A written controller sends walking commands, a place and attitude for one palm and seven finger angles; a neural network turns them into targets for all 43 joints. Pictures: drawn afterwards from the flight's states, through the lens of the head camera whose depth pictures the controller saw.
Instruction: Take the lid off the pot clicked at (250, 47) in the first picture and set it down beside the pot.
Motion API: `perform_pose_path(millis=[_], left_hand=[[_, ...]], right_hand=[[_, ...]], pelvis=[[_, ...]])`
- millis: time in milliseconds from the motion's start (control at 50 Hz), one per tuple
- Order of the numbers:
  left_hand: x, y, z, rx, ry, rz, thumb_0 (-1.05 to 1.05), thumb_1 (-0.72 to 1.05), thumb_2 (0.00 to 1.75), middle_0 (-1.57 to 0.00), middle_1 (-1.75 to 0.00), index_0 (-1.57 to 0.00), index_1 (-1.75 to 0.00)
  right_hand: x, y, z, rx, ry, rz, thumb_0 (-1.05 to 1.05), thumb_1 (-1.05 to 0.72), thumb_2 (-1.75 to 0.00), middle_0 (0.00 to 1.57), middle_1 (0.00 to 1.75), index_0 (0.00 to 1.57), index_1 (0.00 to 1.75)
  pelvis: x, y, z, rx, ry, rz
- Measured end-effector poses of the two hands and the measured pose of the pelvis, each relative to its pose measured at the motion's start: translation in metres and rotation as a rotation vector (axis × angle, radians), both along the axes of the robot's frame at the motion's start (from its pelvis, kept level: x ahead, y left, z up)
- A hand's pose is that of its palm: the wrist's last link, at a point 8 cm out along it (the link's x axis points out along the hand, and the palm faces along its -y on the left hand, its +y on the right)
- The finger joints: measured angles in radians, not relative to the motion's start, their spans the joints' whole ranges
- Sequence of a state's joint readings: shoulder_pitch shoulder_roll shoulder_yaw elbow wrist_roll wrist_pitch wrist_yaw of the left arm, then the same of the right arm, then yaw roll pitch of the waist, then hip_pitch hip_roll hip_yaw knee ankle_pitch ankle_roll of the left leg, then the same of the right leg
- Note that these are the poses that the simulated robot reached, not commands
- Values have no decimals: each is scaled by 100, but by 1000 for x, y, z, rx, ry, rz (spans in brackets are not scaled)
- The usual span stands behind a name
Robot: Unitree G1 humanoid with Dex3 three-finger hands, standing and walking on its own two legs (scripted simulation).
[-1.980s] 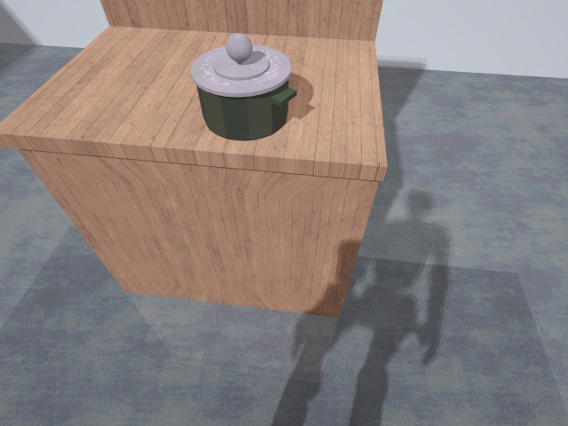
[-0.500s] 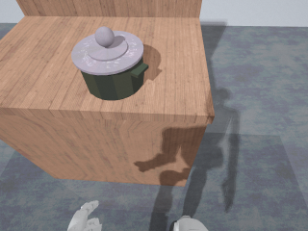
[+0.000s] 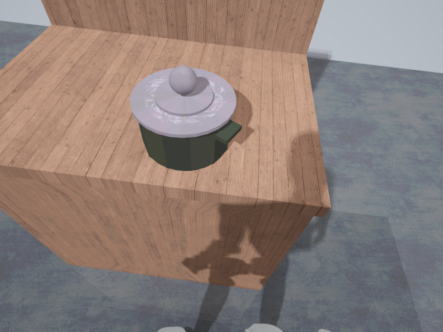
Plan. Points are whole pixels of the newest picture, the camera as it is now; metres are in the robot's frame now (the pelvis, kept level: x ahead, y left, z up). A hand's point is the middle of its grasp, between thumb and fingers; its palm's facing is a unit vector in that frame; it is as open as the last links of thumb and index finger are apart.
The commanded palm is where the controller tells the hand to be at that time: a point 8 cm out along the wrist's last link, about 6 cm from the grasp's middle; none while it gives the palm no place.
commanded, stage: come to a stop and stand still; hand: left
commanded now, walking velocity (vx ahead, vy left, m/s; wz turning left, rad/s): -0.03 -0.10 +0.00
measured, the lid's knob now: (183, 80) +0.50 +0.12 +0.18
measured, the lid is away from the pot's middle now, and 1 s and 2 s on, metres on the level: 0.00 0.00 0.00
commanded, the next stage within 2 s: look again from close up in 0.70 s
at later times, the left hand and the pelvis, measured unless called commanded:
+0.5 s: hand out of the picture +0.00 +0.14 -0.17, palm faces +0.03 -0.97 -0.23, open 7.3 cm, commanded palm none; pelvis -0.05 -0.04 -0.01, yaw +0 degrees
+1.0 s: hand out of the picture -0.03 +0.13 -0.18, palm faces +0.03 -0.98 -0.19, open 7.4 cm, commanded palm none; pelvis -0.03 -0.04 +0.00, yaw +0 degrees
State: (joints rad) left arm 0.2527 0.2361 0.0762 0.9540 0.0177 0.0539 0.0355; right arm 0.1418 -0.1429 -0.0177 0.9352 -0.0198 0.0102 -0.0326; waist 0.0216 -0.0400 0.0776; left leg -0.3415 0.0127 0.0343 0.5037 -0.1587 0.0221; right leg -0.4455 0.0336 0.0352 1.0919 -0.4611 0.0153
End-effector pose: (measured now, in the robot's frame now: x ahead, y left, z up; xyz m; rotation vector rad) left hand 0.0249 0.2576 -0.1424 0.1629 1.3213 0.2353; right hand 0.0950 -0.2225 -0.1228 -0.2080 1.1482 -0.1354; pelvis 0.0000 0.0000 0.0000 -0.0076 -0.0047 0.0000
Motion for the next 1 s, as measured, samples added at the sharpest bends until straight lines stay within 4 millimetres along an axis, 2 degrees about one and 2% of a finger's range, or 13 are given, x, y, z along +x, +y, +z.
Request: perform_pose_path(millis=[80,140,200,240,340,400,480,560,680,1000], left_hand=[[-17,-5,4,-3,38,-4,1,91,89,-20,-30,-20,-30],[-28,-15,8,-3,55,-17,1,91,89,-20,-30,-20,-30],[-38,-25,0,22,39,-73,1,91,89,-20,-30,-20,-30],[-43,-34,-5,20,48,-98,1,91,89,-20,-30,-20,-30],[-34,-50,-14,-10,-14,-93,1,91,89,-20,-30,-20,-30],[-26,-61,-11,-22,-60,-92,1,91,89,-20,-30,-20,-30],[-31,-70,-2,-12,-99,-79,1,92,89,-21,-30,-20,-30],[-40,-75,1,-20,-78,-79,1,92,89,-21,-30,-20,-30],[-44,-75,-3,-39,-50,-66,1,91,89,-21,-30,-20,-30],[-62,-75,-3,-67,40,-39,1,91,89,-20,-30,-20,-30]], right_hand=[[-12,-4,1,10,5,-15,1,-91,-89,20,30,20,30],[-28,-13,-3,23,17,-37,1,-90,-89,20,30,20,30],[-47,-30,-18,41,21,-64,1,-90,-89,20,30,20,30],[-61,-40,-28,41,25,-80,1,-90,-89,20,30,20,30],[-106,-47,-35,28,76,-111,1,-91,-89,20,30,20,30],[-132,-47,-39,43,128,-120,1,-91,-89,20,30,20,30],[-152,-47,-41,74,195,-120,1,-91,-89,20,30,20,30],[-155,-46,-34,85,186,-136,1,-91,-89,20,30,20,30],[-150,-41,-26,71,169,-125,1,-91,-89,20,30,20,30],[-98,-48,-12,30,121,-73,1,-91,-89,20,30,20,30]], pelvis=[[-8,-5,3,0,14,-7],[-17,-11,4,2,14,-8],[-27,-22,-10,40,35,-46],[-35,-22,-17,2,13,-34],[-38,-25,-23,-3,-37,-11],[-42,-30,-22,9,-35,-6],[-48,-41,-17,16,-33,6],[-47,-45,-11,18,-24,1],[-46,-45,-7,10,-20,-3],[-32,-43,1,8,-8,-5]])
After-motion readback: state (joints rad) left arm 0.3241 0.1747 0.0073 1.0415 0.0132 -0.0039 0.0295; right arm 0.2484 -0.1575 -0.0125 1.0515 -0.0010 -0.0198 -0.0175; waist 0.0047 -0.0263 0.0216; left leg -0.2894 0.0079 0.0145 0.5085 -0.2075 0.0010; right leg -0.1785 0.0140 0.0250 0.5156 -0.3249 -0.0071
